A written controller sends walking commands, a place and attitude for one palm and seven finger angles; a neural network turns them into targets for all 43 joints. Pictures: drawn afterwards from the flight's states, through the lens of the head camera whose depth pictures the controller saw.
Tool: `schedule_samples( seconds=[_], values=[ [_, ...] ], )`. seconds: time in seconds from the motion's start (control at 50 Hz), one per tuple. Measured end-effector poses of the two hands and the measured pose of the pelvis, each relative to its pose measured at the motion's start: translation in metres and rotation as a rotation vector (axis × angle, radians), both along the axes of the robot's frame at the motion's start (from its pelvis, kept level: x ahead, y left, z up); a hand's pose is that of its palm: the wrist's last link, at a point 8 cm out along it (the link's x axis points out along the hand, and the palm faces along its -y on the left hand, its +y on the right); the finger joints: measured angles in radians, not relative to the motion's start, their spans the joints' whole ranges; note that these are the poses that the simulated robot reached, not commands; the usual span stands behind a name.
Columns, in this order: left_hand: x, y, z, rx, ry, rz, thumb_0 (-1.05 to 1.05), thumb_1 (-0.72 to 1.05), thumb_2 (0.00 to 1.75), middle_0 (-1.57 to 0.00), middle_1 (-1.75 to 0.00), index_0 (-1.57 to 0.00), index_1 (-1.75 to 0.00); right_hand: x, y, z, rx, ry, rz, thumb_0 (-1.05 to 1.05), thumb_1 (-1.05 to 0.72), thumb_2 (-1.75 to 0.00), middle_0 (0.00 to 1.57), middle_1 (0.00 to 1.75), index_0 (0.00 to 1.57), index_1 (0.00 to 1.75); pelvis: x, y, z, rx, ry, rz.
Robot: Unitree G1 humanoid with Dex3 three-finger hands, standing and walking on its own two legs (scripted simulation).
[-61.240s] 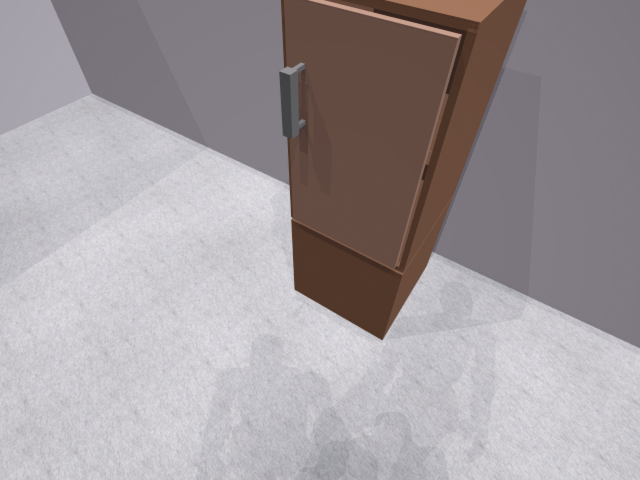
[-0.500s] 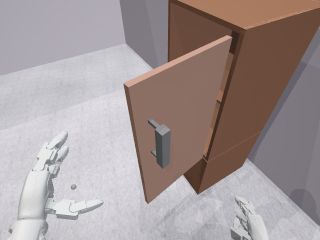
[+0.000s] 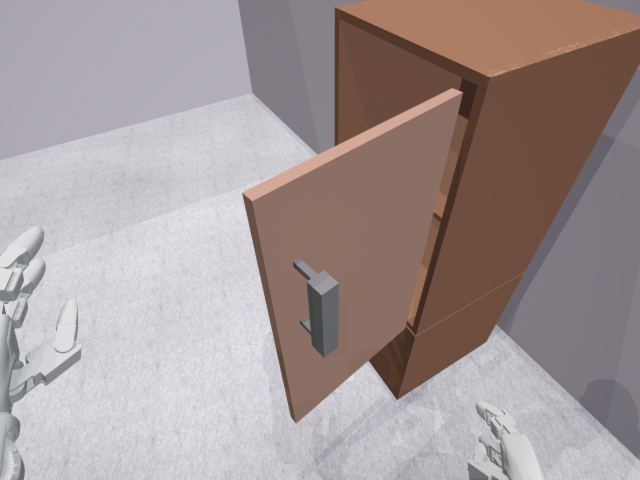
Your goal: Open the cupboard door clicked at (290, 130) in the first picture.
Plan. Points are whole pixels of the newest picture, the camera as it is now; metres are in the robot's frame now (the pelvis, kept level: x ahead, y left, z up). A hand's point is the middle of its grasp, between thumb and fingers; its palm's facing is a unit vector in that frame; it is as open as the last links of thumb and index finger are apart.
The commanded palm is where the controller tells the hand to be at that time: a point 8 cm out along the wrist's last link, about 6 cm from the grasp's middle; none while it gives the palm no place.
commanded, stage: draw the hand back to the body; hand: left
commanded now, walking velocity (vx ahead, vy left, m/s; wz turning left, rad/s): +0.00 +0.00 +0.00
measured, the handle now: (313, 307) +0.32 +0.05 +0.05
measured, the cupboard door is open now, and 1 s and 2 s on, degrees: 100 100 100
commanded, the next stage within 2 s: step back with the hand held close in 0.32 s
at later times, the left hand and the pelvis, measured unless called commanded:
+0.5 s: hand (85, 350) +0.18 +0.24 +0.16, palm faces +0.44 -0.80 -0.41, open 7.4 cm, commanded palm +0.13 +0.28 +0.17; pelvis -0.01 -0.02 +0.00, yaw +1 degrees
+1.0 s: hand (4, 411) +0.12 +0.28 +0.16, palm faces +0.36 -0.78 -0.52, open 7.4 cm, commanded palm +0.06 +0.32 +0.17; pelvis -0.08 +0.02 -0.01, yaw +0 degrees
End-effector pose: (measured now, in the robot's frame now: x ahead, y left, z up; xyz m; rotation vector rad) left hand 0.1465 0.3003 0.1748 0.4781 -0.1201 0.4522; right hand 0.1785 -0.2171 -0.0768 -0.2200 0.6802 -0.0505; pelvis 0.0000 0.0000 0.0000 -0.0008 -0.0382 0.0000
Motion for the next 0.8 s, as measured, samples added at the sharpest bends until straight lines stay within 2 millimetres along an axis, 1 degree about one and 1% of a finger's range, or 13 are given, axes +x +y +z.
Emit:
schedule_samples(
  seconds=[0.04,0.1,0.18,0.24,0.38,0.46,0.54,0.6,0.72,0.76,0.8],
  values=[
    [0.000,0.000,0.001,-0.003,-0.002,0.011,0.01,0.75,0.84,-0.20,-0.30,-0.21,-0.30,0.000,-0.002,-0.001,0.003,0.003,-0.001,0.01,-0.90,-0.90,0.21,0.30,0.20,0.30,0.000,-0.001,0.000,0.001,-0.001,0.001],
    [-0.001,-0.005,-0.004,-0.023,0.011,0.012,0.01,0.81,0.86,-0.20,-0.30,-0.21,-0.30,-0.001,-0.006,-0.002,0.005,0.009,-0.001,0.01,-0.90,-0.90,0.21,0.30,0.20,0.30,-0.001,-0.003,0.001,0.002,-0.001,0.002],
    [-0.002,-0.013,-0.011,-0.047,0.034,-0.004,0.01,0.85,0.88,-0.20,-0.30,-0.21,-0.30,-0.003,-0.010,-0.003,0.001,0.019,-0.008,0.01,-0.90,-0.90,0.21,0.30,0.20,0.30,-0.002,-0.008,0.001,0.003,-0.002,0.003],
    [-0.003,-0.016,-0.012,-0.048,0.036,-0.010,0.02,0.87,0.89,-0.20,-0.30,-0.21,-0.30,-0.005,-0.014,-0.002,-0.004,0.022,-0.013,0.01,-0.90,-0.90,0.21,0.30,0.20,0.30,-0.002,-0.012,0.001,0.003,-0.005,0.004],
    [-0.006,-0.020,-0.006,-0.033,0.016,-0.004,0.02,0.89,0.90,-0.21,-0.30,-0.21,-0.30,-0.007,-0.019,-0.003,-0.001,0.013,-0.017,0.01,-0.90,-0.90,0.21,0.30,0.20,0.30,-0.006,-0.017,0.001,0.001,-0.015,0.005],
    [-0.007,-0.022,-0.006,-0.035,0.019,-0.002,0.02,0.89,0.90,-0.21,-0.30,-0.21,-0.30,-0.008,-0.021,-0.004,0.004,0.015,-0.019,0.01,-0.90,-0.90,0.21,0.30,0.20,0.30,-0.007,-0.019,0.002,0.002,-0.016,0.005],
    [-0.005,-0.019,0.006,0.032,-0.011,-0.017,0.02,0.89,0.90,-0.21,-0.30,-0.21,-0.30,-0.010,-0.022,-0.005,0.002,0.035,-0.018,0.01,-0.90,-0.90,0.21,0.30,0.20,0.30,-0.011,-0.019,0.001,-0.011,0.005,0.012],
    [-0.003,-0.018,0.004,0.057,0.011,-0.040,0.02,0.89,0.90,-0.21,-0.30,-0.21,-0.30,-0.015,-0.025,-0.005,-0.004,0.058,-0.042,0.01,-0.90,-0.90,0.21,0.30,0.20,0.30,-0.016,-0.017,0.000,-0.015,0.024,0.004],
    [-0.007,-0.016,-0.015,0.035,0.106,-0.101,0.02,0.89,0.90,-0.21,-0.30,-0.21,-0.30,-0.033,-0.031,-0.002,-0.034,0.087,-0.109,0.01,-0.90,-0.90,0.21,0.30,0.20,0.30,-0.028,-0.006,-0.001,-0.018,0.042,-0.018],
    [-0.011,-0.013,-0.017,0.039,0.109,-0.120,0.02,0.89,0.90,-0.21,-0.30,-0.21,-0.30,-0.041,-0.030,0.001,-0.048,0.091,-0.125,0.01,-0.91,-0.90,0.21,0.30,0.20,0.30,-0.034,-0.002,-0.002,-0.019,0.042,-0.022],
    [-0.015,-0.009,-0.014,0.052,0.093,-0.137,0.02,0.89,0.90,-0.21,-0.30,-0.22,-0.30,-0.050,-0.028,0.003,-0.063,0.092,-0.134,0.01,-0.91,-0.90,0.21,0.30,0.20,0.30,-0.041,0.002,-0.003,-0.021,0.041,-0.024]
  ],
)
